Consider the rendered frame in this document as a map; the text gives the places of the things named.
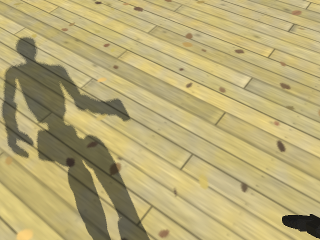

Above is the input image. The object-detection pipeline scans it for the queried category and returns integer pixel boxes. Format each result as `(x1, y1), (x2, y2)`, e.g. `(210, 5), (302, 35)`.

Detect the robot right hand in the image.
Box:
(282, 214), (320, 239)

